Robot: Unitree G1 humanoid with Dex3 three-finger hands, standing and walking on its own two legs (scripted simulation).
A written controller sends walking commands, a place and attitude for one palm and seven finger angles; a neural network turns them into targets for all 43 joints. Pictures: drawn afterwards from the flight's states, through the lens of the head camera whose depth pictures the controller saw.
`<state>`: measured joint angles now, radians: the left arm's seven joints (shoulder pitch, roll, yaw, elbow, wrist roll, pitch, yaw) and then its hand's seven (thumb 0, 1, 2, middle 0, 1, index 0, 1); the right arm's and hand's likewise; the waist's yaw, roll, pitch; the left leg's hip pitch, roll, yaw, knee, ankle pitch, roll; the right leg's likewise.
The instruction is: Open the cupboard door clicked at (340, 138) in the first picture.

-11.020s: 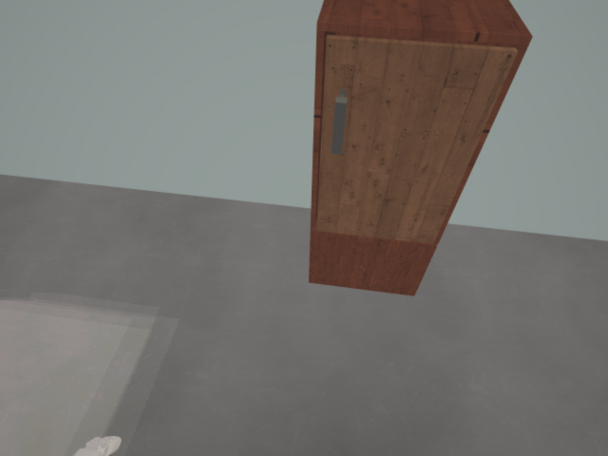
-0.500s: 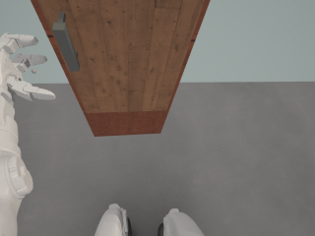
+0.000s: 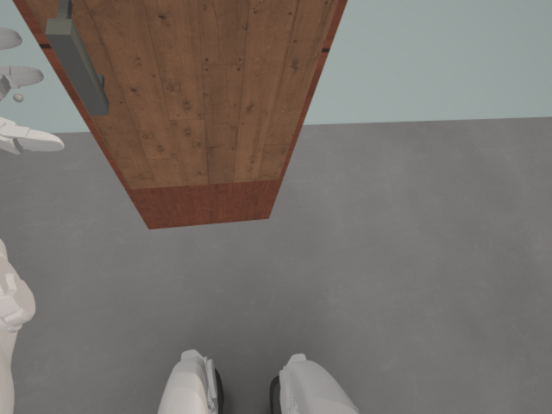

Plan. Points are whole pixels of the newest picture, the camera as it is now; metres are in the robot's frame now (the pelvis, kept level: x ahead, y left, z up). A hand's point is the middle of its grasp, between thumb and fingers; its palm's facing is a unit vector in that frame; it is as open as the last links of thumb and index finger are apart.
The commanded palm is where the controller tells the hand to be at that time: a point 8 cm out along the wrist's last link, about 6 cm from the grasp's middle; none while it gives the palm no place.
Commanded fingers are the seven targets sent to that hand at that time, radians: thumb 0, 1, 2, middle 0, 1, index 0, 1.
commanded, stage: move the hooked fingers beside the handle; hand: left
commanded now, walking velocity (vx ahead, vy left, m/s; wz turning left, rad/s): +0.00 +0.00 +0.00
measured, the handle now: (83, 60) +0.57 +0.21 +0.08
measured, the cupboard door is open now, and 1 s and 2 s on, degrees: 0 0 0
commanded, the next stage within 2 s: slide the fingers in behind the handle in 0.52 s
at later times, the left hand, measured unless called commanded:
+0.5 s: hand (24, 100) +0.50 +0.27 +0.08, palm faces +0.07 -1.00 -0.02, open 13.9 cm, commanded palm +0.49 +0.31 +0.07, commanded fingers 0.00 -0.50 0.30 -0.30 -1.20 -0.30 -1.20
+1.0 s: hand (52, 98) +0.51 +0.24 +0.08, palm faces +0.06 -1.00 +0.00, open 13.9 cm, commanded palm +0.49 +0.28 +0.07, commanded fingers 0.00 -0.50 0.30 -0.30 -1.20 -0.30 -1.20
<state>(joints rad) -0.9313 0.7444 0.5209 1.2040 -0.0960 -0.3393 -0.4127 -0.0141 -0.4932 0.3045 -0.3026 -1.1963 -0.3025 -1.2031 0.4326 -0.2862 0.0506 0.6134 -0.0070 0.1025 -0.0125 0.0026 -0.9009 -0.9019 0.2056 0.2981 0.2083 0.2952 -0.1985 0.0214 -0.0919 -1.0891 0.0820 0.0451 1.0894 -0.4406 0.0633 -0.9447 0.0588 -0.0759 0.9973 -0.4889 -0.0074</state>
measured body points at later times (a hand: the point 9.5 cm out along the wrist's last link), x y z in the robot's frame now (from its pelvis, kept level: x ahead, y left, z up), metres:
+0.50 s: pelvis +0.00 -0.01 +0.00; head +0.14 +0.04 +0.42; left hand +0.49 +0.32 +0.08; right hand +0.01 -0.28 -0.10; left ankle +0.03 +0.08 -0.66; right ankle -0.02 -0.12 -0.66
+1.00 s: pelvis +0.00 -0.01 +0.00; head +0.14 +0.03 +0.43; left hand +0.50 +0.30 +0.08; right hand -0.01 -0.28 -0.10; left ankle +0.03 +0.08 -0.66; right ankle -0.02 -0.13 -0.66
